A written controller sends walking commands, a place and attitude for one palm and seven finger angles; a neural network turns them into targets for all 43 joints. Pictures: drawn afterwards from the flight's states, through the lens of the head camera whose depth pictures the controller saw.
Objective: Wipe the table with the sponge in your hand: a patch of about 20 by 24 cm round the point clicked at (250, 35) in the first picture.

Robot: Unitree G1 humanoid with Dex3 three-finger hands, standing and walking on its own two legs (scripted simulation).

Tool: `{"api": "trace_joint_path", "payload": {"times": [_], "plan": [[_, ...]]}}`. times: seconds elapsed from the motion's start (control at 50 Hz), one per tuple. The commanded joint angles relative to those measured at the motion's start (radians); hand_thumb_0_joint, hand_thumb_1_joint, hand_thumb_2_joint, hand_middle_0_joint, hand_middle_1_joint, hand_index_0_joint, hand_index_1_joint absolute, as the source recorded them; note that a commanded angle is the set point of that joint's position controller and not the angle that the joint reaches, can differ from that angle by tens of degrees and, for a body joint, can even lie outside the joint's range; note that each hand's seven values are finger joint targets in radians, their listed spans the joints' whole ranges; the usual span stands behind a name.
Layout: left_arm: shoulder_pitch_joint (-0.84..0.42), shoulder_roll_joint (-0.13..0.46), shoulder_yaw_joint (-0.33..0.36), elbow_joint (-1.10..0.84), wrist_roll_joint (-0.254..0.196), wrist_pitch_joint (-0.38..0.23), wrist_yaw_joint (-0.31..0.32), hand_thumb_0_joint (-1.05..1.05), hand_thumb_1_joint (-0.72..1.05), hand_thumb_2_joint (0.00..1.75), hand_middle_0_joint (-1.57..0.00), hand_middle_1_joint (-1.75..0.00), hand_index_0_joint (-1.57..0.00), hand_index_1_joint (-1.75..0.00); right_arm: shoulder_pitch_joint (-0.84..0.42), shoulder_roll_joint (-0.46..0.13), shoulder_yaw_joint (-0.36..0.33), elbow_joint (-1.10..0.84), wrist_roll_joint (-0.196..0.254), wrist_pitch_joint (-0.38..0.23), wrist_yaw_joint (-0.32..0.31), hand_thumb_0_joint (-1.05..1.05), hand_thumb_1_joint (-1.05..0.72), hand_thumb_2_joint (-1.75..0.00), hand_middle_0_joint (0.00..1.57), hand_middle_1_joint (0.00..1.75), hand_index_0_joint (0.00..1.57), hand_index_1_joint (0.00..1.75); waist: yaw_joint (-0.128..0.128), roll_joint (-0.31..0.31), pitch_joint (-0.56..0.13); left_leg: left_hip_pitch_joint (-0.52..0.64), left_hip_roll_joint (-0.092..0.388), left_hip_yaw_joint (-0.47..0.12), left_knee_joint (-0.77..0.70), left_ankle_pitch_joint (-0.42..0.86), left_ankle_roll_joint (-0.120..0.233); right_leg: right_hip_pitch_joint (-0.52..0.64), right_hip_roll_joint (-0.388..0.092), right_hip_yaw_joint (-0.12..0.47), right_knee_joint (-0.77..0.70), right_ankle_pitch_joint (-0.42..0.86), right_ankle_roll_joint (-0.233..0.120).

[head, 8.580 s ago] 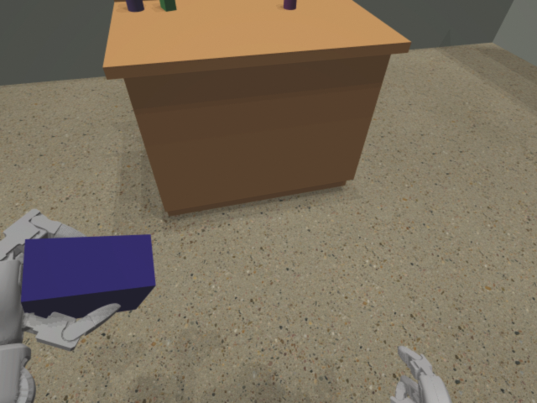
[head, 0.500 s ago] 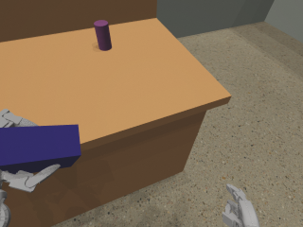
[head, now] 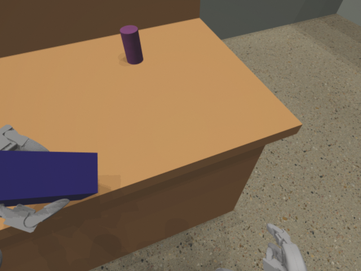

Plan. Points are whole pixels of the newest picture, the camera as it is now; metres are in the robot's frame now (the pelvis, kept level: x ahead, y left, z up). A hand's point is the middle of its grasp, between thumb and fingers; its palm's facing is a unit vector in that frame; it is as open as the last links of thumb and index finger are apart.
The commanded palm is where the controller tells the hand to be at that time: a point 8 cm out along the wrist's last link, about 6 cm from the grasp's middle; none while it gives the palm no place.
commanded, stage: come to a stop and stand still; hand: left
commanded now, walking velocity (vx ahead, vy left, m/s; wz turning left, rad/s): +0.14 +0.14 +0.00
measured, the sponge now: (62, 179) +0.23 +0.19 +0.17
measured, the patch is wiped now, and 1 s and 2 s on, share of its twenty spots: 0.00 0.00 0.00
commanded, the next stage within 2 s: look again from close up in 1.90 s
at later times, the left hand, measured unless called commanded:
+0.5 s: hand (4, 141) +0.29 +0.30 +0.19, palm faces +0.36 -0.86 -0.36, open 10.2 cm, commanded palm +0.23 +0.33 +0.20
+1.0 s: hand (9, 154) +0.28 +0.30 +0.16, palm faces +0.24 -0.90 -0.36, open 10.2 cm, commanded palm +0.23 +0.35 +0.20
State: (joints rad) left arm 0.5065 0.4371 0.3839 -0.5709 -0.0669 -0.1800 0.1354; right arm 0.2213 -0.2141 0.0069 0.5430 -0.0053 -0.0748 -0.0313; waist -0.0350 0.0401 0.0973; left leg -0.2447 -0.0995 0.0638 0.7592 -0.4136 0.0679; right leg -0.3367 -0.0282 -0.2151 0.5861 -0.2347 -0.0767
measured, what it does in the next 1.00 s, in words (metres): steps on the spot: left foot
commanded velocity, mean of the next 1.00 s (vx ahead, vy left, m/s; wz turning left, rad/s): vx -0.04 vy -0.05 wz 0.00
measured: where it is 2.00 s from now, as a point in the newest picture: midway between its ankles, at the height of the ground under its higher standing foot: outside the picture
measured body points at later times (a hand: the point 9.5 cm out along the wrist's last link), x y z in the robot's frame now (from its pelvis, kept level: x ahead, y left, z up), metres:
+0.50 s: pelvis +0.05 +0.06 +0.01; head +0.08 +0.07 +0.46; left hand +0.26 +0.34 +0.21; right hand +0.23 -0.15 -0.06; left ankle +0.11 +0.22 -0.72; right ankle +0.05 -0.07 -0.72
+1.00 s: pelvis +0.04 +0.09 +0.01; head +0.06 +0.11 +0.46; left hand +0.26 +0.35 +0.18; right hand +0.18 -0.18 -0.04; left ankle +0.11 +0.21 -0.72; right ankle +0.06 -0.07 -0.72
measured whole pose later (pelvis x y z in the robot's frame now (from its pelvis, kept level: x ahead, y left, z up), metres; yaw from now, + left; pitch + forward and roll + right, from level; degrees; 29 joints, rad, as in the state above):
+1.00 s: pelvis +0.04 +0.09 +0.01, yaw -6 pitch -3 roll -1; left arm 0.45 0.36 0.33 -0.48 -0.04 -0.19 0.09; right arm 0.22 -0.24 -0.03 0.58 0.01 -0.16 -0.03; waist 0.00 -0.05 0.08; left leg -0.28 0.08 0.06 0.52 -0.20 -0.02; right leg -0.22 -0.08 -0.06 0.49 -0.21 0.05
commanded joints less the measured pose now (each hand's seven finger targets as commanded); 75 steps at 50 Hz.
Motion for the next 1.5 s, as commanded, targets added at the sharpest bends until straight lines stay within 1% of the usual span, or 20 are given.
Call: {"api": "trace_joint_path", "payload": {"times": [0.0, 0.08, 0.18, 0.22, 0.26, 0.28, 0.34, 0.58, 0.7, 0.72, 0.74, 0.76, 0.8, 0.84, 0.92, 1.0, 1.04, 1.18, 1.32, 1.48], "plan": [[-0.057, 0.169, 0.206, -0.147, -0.025, -0.075, 0.008, 0.00, 0.10, 1.30, -1.20, -1.60, -1.20, -1.60, -0.065, -0.141, -0.087, -0.114, 0.005, -0.016, 0.012, 0.00, -0.90, -0.90, 0.20, 0.30, 0.20, 0.30, 0.029, -0.169, -0.220, -0.472, 0.124, -0.171, 0.641, -0.068, -0.062, 0.284, -0.424, 0.766, -0.312, -0.227, -0.169], [-0.130, 0.115, 0.127, -0.155, 0.001, -0.068, 0.005, 0.00, 0.10, 1.30, -1.20, -1.60, -1.20, -1.60, -0.141, -0.120, -0.058, -0.085, 0.020, -0.014, 0.005, 0.00, -0.90, -0.90, 0.20, 0.30, 0.20, 0.30, 0.031, -0.082, -0.138, -0.351, 0.196, -0.104, 0.464, 0.094, -0.072, 0.101, -0.310, 0.403, -0.301, 0.012, -0.091], [-0.113, 0.104, 0.106, -0.231, -0.002, -0.037, 0.039, 0.00, 0.10, 1.30, -1.20, -1.60, -1.20, -1.60, -0.160, -0.084, -0.042, -0.103, 0.006, -0.055, -0.034, 0.00, -0.90, -0.90, 0.20, 0.30, 0.20, 0.30, 0.061, -0.176, -0.172, 0.011, 0.128, 0.064, -0.081, 0.194, -0.062, 0.069, -0.212, 0.208, -0.204, 0.049, -0.019], [-0.086, 0.088, 0.099, -0.236, -0.009, -0.031, 0.048, 0.00, 0.10, 1.30, -1.20, -1.60, -1.20, -1.60, -0.159, -0.085, -0.045, -0.109, 0.009, -0.065, -0.051, 0.00, -0.90, -0.90, 0.20, 0.30, 0.20, 0.30, 0.057, -0.087, -0.165, 0.095, 0.148, -0.013, -0.236, 0.228, -0.055, 0.067, -0.159, 0.195, -0.107, -0.004, 0.033], [-0.126, 0.097, 0.115, -0.247, -0.013, -0.026, 0.054, 0.00, 0.10, 1.30, -1.20, -1.60, -1.20, -1.60, -0.167, -0.112, -0.050, -0.125, 0.018, -0.066, -0.061, 0.00, -0.90, -0.90, 0.20, 0.30, 0.20, 0.30, 0.063, 0.024, -0.161, 0.044, 0.256, -0.172, -0.341, 0.286, -0.029, 0.094, -0.037, 0.153, -0.038, -0.038, 0.087], [-0.155, 0.098, 0.107, -0.238, -0.012, -0.021, 0.049, 0.00, 0.10, 1.30, -1.20, -1.60, -1.20, -1.60, -0.161, -0.132, -0.058, -0.127, 0.023, -0.067, -0.066, 0.00, -0.90, -0.90, 0.20, 0.30, 0.20, 0.30, 0.063, 0.012, -0.147, -0.010, 0.266, -0.202, -0.365, 0.264, -0.035, 0.117, -0.004, 0.157, -0.033, -0.046, 0.093], [-0.153, 0.095, 0.118, -0.218, -0.007, -0.002, 0.035, 0.00, 0.10, 1.30, -1.20, -1.60, -1.20, -1.60, -0.167, -0.095, -0.037, -0.120, 0.025, -0.075, -0.057, 0.00, -0.90, -0.90, 0.20, 0.30, 0.20, 0.30, 0.052, 0.192, -0.130, -0.093, 0.242, -0.163, -0.445, 0.219, -0.055, 0.199, 0.034, 0.140, -0.029, 0.009, 0.099], [-0.077, 0.095, 0.102, -0.275, -0.024, 0.045, 0.020, 0.00, 0.10, 1.30, -1.20, -1.60, -1.20, -1.60, -0.153, -0.078, -0.036, -0.130, 0.018, -0.067, -0.031, 0.00, -0.90, -0.90, 0.20, 0.30, 0.20, 0.30, 0.054, 0.055, -0.258, 0.033, 0.191, -0.028, -0.339, 0.416, -0.103, 0.263, 0.018, 0.155, -0.210, 0.267, 0.096], [-0.060, 0.096, 0.102, -0.241, -0.027, 0.054, 0.028, 0.00, 0.10, 1.30, -1.20, -1.60, -1.20, -1.60, -0.178, -0.082, -0.034, -0.125, 0.027, -0.053, -0.046, 0.00, -0.90, -0.90, 0.20, 0.30, 0.20, 0.30, 0.048, 0.023, -0.237, 0.049, 0.170, -0.017, -0.349, 0.305, -0.099, 0.256, -0.006, 0.171, -0.242, 0.230, 0.089], [-1.059, 0.893, 0.671, -0.355, 0.140, -0.064, -0.011, 0.00, 0.10, 1.30, -1.20, -1.60, -1.20, -1.60, 0.051, -0.134, -0.104, -0.061, -0.041, -0.105, -0.057, 0.00, -0.90, -0.90, 0.20, 0.30, 0.20, 0.30, 0.093, -0.249, -0.169, -0.082, 0.179, 0.055, -0.182, 0.348, -0.079, 0.177, -0.109, 0.271, -0.308, 0.379, 0.089], [-0.475, 0.277, 0.269, 0.211, 0.060, -0.024, -0.048, 0.00, 0.10, 1.30, -1.20, -1.60, -1.20, -1.60, -0.007, -0.031, -0.071, -0.020, -0.020, -0.105, -0.047, 0.00, -0.90, -0.90, 0.20, 0.30, 0.20, 0.30, 0.066, -0.315, -0.275, -0.015, 0.067, 0.041, -0.220, 0.308, -0.071, 0.246, -0.135, 0.260, -0.222, 0.531, -0.001], [-0.255, 0.176, 0.172, 0.222, 0.045, -0.033, -0.063, 0.00, 0.10, 1.30, -1.20, -1.60, -1.20, -1.60, -0.021, -0.106, -0.085, -0.124, -0.001, -0.124, -0.038, 0.00, -0.90, -0.90, 0.20, 0.30, 0.20, 0.30, 0.111, -0.164, -0.229, 0.012, 0.103, 0.056, -0.221, 0.337, -0.084, 0.220, -0.124, 0.314, -0.206, 0.660, 0.055], [-0.132, 0.013, 0.004, 0.040, -0.005, -0.069, -0.061, 0.00, 0.10, 1.30, -1.20, -1.60, -1.20, -1.60, -0.084, -0.094, -0.062, -0.111, 0.025, -0.140, -0.012, 0.00, -0.90, -0.90, 0.20, 0.30, 0.20, 0.30, 0.087, 0.041, -0.307, 0.117, 0.148, 0.003, -0.314, 0.471, -0.058, 0.246, -0.079, 0.205, -0.126, 0.357, 0.065], [-0.123, 0.069, 0.020, -0.088, 0.007, -0.071, -0.046, 0.00, 0.10, 1.30, -1.20, -1.60, -1.20, -1.60, -0.088, -0.115, -0.071, -0.122, 0.019, -0.146, 0.010, 0.00, -0.90, -0.90, 0.20, 0.30, 0.20, 0.30, 0.090, -0.006, -0.238, 0.076, 0.172, -0.008, -0.300, 0.468, -0.066, 0.189, -0.046, 0.179, -0.161, 0.200, 0.085], [-0.128, 0.101, 0.067, -0.137, 0.021, -0.075, -0.016, 0.00, 0.10, 1.30, -1.20, -1.60, -1.20, -1.60, -0.118, -0.111, -0.059, -0.120, 0.019, -0.141, 0.003, 0.00, -0.90, -0.90, 0.20, 0.30, 0.20, 0.30, 0.066, -0.069, -0.148, -0.029, 0.149, -0.020, -0.341, 0.106, -0.069, 0.127, -0.037, 0.177, -0.217, -0.102, 0.077], [-0.220, 0.194, 0.164, -0.196, 0.033, -0.098, 0.000, 0.00, 0.10, 1.30, -1.20, -1.60, -1.20, -1.60, -0.133, -0.120, -0.050, -0.113, 0.018, -0.138, -0.014, 0.00, -0.90, -0.90, 0.20, 0.30, 0.20, 0.30, 0.063, 0.117, -0.096, -0.078, 0.180, -0.053, -0.453, -0.061, -0.058, 0.121, 0.023, 0.160, -0.170, -0.193, 0.081], [-0.251, 0.142, 0.133, -0.206, 0.038, -0.113, 0.001, 0.00, 0.10, 1.30, -1.20, -1.60, -1.20, -1.60, -0.119, -0.112, -0.052, -0.127, 0.025, -0.146, -0.012, 0.00, -0.90, -0.90, 0.20, 0.30, 0.20, 0.30, 0.067, 0.219, -0.112, -0.187, 0.214, -0.107, -0.501, -0.158, -0.027, 0.250, 0.040, 0.154, -0.076, -0.119, 0.077], [-0.205, 0.065, 0.064, -0.161, 0.040, -0.132, -0.024, 0.00, 0.10, 1.30, -1.20, -1.60, -1.20, -1.60, -0.087, -0.104, -0.048, -0.077, 0.014, -0.186, 0.014, 0.00, -0.90, -0.90, 0.20, 0.30, 0.20, 0.30, 0.054, 0.031, -0.102, -0.061, 0.140, -0.089, -0.368, -0.075, -0.059, 0.113, 0.030, 0.249, -0.243, -0.156, 0.065], [-0.248, 0.023, 0.027, -0.085, 0.055, -0.106, -0.025, 0.00, 0.10, 1.30, -1.20, -1.60, -1.20, -1.60, -0.101, -0.091, -0.039, -0.059, 0.016, -0.180, 0.014, 0.00, -0.90, -0.90, 0.20, 0.30, 0.20, 0.30, 0.056, 0.037, -0.117, -0.039, 0.162, -0.118, -0.414, -0.058, -0.045, 0.149, 0.047, 0.233, -0.219, -0.065, 0.079], [-0.220, 0.084, 0.083, -0.205, 0.039, -0.101, -0.013, 0.00, 0.10, 1.30, -1.20, -1.60, -1.20, -1.60, -0.130, -0.087, -0.046, -0.090, 0.022, -0.162, 0.011, 0.00, -0.90, -0.90, 0.20, 0.30, 0.20, 0.30, 0.067, 0.052, -0.201, 0.043, 0.158, -0.099, -0.376, 0.227, -0.051, 0.231, 0.019, 0.237, -0.201, 0.151, 0.077]]}}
